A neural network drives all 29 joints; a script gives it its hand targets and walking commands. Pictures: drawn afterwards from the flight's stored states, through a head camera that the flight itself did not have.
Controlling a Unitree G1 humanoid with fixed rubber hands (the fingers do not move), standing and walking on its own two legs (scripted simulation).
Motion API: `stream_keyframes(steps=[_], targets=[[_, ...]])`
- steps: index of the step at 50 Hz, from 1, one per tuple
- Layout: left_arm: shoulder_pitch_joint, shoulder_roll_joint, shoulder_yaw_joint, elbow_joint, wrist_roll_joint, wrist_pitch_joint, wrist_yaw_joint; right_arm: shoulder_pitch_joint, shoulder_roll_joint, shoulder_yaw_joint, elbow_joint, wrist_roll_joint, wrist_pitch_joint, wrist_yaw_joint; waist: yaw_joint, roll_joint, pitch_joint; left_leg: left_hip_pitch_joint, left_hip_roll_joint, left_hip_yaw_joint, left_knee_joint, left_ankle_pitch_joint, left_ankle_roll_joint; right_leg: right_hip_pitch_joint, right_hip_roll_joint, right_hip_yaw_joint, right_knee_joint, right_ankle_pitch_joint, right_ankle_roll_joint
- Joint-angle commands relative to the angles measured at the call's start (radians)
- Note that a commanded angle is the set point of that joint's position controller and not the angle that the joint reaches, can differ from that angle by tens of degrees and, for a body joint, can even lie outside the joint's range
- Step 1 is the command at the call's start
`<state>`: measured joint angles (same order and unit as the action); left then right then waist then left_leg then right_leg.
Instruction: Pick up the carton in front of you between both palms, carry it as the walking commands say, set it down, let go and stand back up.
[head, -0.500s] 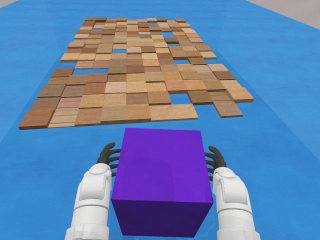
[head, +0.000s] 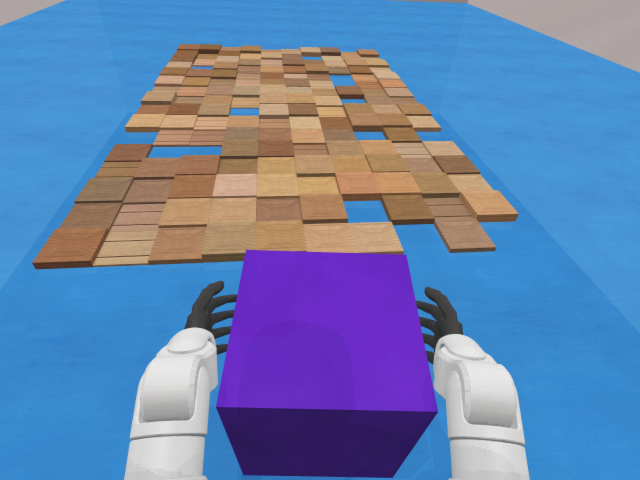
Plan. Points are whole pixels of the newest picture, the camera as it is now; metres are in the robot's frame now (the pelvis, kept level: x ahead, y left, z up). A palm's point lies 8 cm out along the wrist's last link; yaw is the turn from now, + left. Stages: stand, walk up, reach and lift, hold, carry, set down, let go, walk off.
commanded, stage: carry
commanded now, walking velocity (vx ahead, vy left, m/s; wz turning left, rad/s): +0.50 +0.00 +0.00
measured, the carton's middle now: (322, 368) +0.29 +0.00 +0.01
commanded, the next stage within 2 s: none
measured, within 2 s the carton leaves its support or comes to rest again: neither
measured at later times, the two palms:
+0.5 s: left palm (234, 209) +0.52 +0.15 +0.11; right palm (416, 227) +0.49 -0.15 +0.10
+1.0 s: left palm (272, 143) +0.81 +0.12 +0.09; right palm (401, 149) +0.83 -0.18 +0.08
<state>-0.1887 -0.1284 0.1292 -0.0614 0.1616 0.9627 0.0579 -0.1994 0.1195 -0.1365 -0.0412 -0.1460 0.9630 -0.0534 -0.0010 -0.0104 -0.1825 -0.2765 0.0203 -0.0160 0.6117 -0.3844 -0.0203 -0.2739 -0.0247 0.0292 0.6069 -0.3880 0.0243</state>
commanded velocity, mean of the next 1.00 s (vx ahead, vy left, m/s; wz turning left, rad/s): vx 0.50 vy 0.00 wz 0.00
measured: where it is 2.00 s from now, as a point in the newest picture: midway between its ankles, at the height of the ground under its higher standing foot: (316, 283)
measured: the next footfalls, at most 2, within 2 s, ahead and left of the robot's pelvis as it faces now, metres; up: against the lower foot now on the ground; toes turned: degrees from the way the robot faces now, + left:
left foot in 0.30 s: +0.22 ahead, +0.09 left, +0.00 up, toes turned +8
right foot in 0.74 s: +0.58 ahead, -0.10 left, +0.00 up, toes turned -12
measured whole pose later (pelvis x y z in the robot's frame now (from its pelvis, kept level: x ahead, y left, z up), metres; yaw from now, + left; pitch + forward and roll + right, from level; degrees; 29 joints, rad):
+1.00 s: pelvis +0.56 -0.05 +0.02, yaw +2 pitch +4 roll +2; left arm -0.09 -0.13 0.10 -0.33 0.10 1.14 0.08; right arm -0.10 0.13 -0.07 -0.32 -0.12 1.15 -0.08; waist 0.03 -0.01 -0.04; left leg -0.59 0.11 0.09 0.96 -0.21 0.01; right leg -0.20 -0.02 -0.23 0.30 -0.19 -0.09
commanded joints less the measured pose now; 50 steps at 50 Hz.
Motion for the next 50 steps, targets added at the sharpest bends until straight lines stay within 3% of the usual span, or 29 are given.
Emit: stream_keyframes(steps=[1,2,4,5,6,7,8,9,10,11,12,14,15,16,17,18,19,21,24,32,34,36,37,38,39,40,42,44,50], targets=[[-0.542,-0.843,-0.724,-0.136,-0.388,0.080,-0.218,-0.512,0.839,0.702,-0.115,0.373,0.073,0.216,-0.011,0.207,-0.067,0.171,0.180,-0.215,-0.198,0.095,0.116,-0.217,-0.024,-0.090,0.120,0.035,-0.035],[-0.532,-0.851,-0.735,-0.159,-0.416,0.107,-0.221,-0.471,0.842,0.705,-0.133,0.378,0.095,0.207,-0.013,0.262,-0.054,0.251,0.229,-0.292,-0.212,0.270,0.164,-0.318,0.010,-0.145,0.113,-0.037,-0.015],[-0.524,-0.878,-0.751,-0.202,-0.466,0.145,-0.230,-0.457,0.855,0.719,-0.218,0.388,0.134,0.191,-0.012,0.188,-0.055,0.280,0.232,-0.243,-0.118,0.536,0.180,-0.261,0.025,-0.174,-0.048,-0.039,-0.012],[-0.500,-0.894,-0.752,-0.211,-0.478,0.160,-0.232,-0.452,0.868,0.726,-0.251,0.395,0.152,0.185,-0.001,0.134,-0.104,0.140,0.192,-0.125,-0.029,0.563,0.133,-0.013,0.015,-0.157,-0.166,0.031,-0.024],[-0.464,-0.903,-0.746,-0.208,-0.468,0.167,-0.230,-0.478,0.871,0.739,-0.308,0.416,0.171,0.189,0.018,-0.026,-0.154,-0.033,0.100,0.060,0.195,0.628,0.059,0.238,-0.045,-0.042,-0.193,0.188,-0.065],[-0.408,-0.891,-0.731,-0.213,-0.445,0.169,-0.225,-0.504,0.878,0.756,-0.358,0.442,0.187,0.197,0.032,-0.280,-0.181,-0.344,0.031,0.166,0.411,0.412,-0.005,0.492,-0.206,0.190,-0.183,0.599,-0.141],[-0.392,-0.893,-0.724,-0.243,-0.436,0.179,-0.217,-0.500,0.900,0.768,-0.368,0.450,0.197,0.208,0.041,-0.352,-0.140,-0.605,-0.033,0.175,0.416,-0.107,-0.013,0.633,-0.304,0.329,-0.244,0.855,-0.218],[-0.423,-0.911,-0.735,-0.296,-0.437,0.189,-0.210,-0.519,0.914,0.771,-0.379,0.456,0.199,0.217,0.056,-0.196,-0.089,-0.672,0.011,0.127,0.371,-0.235,0.001,0.660,-0.333,0.338,-0.235,0.883,-0.246],[-0.426,-0.931,-0.740,-0.335,-0.447,0.199,-0.206,-0.484,0.921,0.763,-0.380,0.460,0.205,0.220,0.059,-0.097,-0.093,-0.666,0.032,0.118,0.286,-0.292,0.013,0.660,-0.342,0.302,-0.233,0.803,-0.234],[-0.444,-0.921,-0.750,-0.384,-0.458,0.207,-0.202,-0.458,0.919,0.758,-0.381,0.465,0.210,0.219,0.051,-0.069,-0.098,-0.601,0.040,0.125,0.159,-0.243,0.022,0.630,-0.323,0.231,-0.231,0.716,-0.196],[-0.460,-0.906,-0.759,-0.415,-0.469,0.216,-0.200,-0.434,0.906,0.748,-0.384,0.464,0.214,0.214,0.038,-0.108,-0.108,-0.489,0.018,0.158,0.056,-0.091,0.024,0.567,-0.290,0.150,-0.237,0.688,-0.155],[-0.432,-0.877,-0.756,-0.427,-0.482,0.235,-0.205,-0.384,0.885,0.730,-0.388,0.448,0.223,0.200,0.002,-0.148,-0.170,-0.034,-0.074,0.252,-0.171,0.158,0.031,0.312,-0.197,-0.087,-0.146,0.696,-0.081],[-0.420,-0.859,-0.755,-0.430,-0.487,0.243,-0.209,-0.367,0.876,0.720,-0.381,0.436,0.228,0.194,-0.013,-0.103,-0.233,0.260,-0.088,0.289,-0.181,0.239,0.044,0.149,-0.161,-0.175,-0.025,0.670,-0.049],[-0.424,-0.835,-0.749,-0.435,-0.488,0.251,-0.215,-0.332,0.861,0.708,-0.374,0.420,0.234,0.189,-0.038,0.013,-0.298,0.512,0.021,0.135,-0.199,0.128,0.070,-0.048,-0.127,-0.215,0.163,0.432,-0.020],[-0.476,-0.807,-0.755,-0.470,-0.506,0.267,-0.225,-0.333,0.847,0.693,-0.348,0.394,0.233,0.181,-0.042,0.311,-0.257,0.550,0.314,-0.421,-0.367,0.115,0.170,-0.283,0.003,-0.232,0.419,0.106,0.024],[-0.511,-0.803,-0.761,-0.443,-0.512,0.276,-0.230,-0.371,0.846,0.687,-0.360,0.390,0.243,0.177,-0.030,0.270,-0.200,0.567,0.391,-0.546,-0.388,0.275,0.265,-0.441,0.013,-0.105,0.556,-0.106,-0.015],[-0.494,-0.815,-0.749,-0.405,-0.511,0.281,-0.234,-0.400,0.857,0.693,-0.374,0.400,0.255,0.177,-0.026,0.156,-0.167,0.545,0.401,-0.469,-0.348,0.359,0.282,-0.495,-0.047,-0.053,0.627,-0.106,-0.043],[-0.458,-0.852,-0.731,-0.345,-0.495,0.282,-0.235,-0.441,0.881,0.712,-0.374,0.419,0.265,0.184,-0.020,0.016,-0.140,0.473,0.359,-0.305,-0.347,0.465,0.235,-0.502,-0.102,-0.038,0.575,-0.011,-0.052],[-0.405,-0.900,-0.717,-0.297,-0.449,0.267,-0.222,-0.459,0.914,0.741,-0.377,0.461,0.267,0.209,-0.017,0.080,-0.120,0.430,0.278,-0.110,-0.387,0.528,0.159,-0.443,-0.068,-0.105,0.371,0.090,-0.032],[-0.372,-0.929,-0.722,-0.311,-0.395,0.243,-0.197,-0.394,0.901,0.740,-0.344,0.468,0.252,0.251,-0.023,0.190,0.004,0.321,0.199,0.126,-0.405,0.716,0.124,-0.253,0.008,-0.264,-0.059,0.350,-0.049],[-0.380,-0.928,-0.732,-0.322,-0.412,0.241,-0.204,-0.397,0.903,0.740,-0.358,0.464,0.248,0.249,-0.010,0.196,-0.033,0.321,0.198,0.176,-0.312,0.863,0.102,-0.100,0.030,-0.284,-0.090,0.380,-0.067],[-0.363,-0.925,-0.729,-0.315,-0.421,0.237,-0.212,-0.396,0.893,0.742,-0.366,0.456,0.246,0.247,0.017,0.152,-0.126,0.241,0.149,0.253,-0.040,0.856,0.063,0.193,0.087,-0.348,-0.137,0.272,-0.069],[-0.358,-0.925,-0.728,-0.311,-0.423,0.237,-0.218,-0.401,0.885,0.743,-0.365,0.449,0.244,0.246,0.037,0.085,-0.182,0.102,0.132,0.233,0.171,0.628,0.046,0.371,-0.028,-0.210,-0.141,0.176,-0.068],[-0.361,-0.906,-0.720,-0.284,-0.415,0.229,-0.225,-0.403,0.894,0.756,-0.377,0.452,0.249,0.244,0.027,-0.173,-0.270,-0.175,0.016,0.203,0.498,0.287,0.000,0.553,-0.351,0.345,-0.281,-0.067,-0.219],[-0.345,-0.938,-0.733,-0.272,-0.433,0.224,-0.231,-0.410,0.888,0.755,-0.376,0.449,0.243,0.244,0.030,-0.241,-0.251,-0.323,-0.043,0.082,0.670,-0.061,0.015,0.548,-0.411,0.552,-0.417,0.017,-0.278],[-0.370,-0.956,-0.743,-0.294,-0.452,0.218,-0.235,-0.415,0.922,0.763,-0.361,0.447,0.232,0.243,0.023,-0.175,-0.226,-0.355,0.027,0.020,0.741,-0.040,0.047,0.499,-0.393,0.426,-0.396,0.134,-0.258],[-0.401,-1.007,-0.763,-0.322,-0.474,0.202,-0.242,-0.405,0.972,0.764,-0.357,0.442,0.208,0.240,0.017,-0.019,-0.198,-0.339,0.097,0.011,0.669,0.059,0.064,0.375,-0.337,0.235,-0.366,0.325,-0.198],[-0.410,-1.019,-0.779,-0.342,-0.491,0.190,-0.248,-0.375,1.005,0.766,-0.349,0.428,0.187,0.230,0.011,-0.048,-0.201,-0.287,0.107,0.028,0.549,0.129,0.056,0.309,-0.296,0.110,-0.392,0.312,-0.149],[-0.332,-0.952,-0.774,-0.361,-0.492,0.183,-0.269,-0.302,0.990,0.783,-0.360,0.393,0.161,0.199,0.014,-0.113,-0.125,-0.391,0.085,0.135,0.266,0.224,0.011,0.362,-0.239,-0.054,-0.430,0.435,-0.157]])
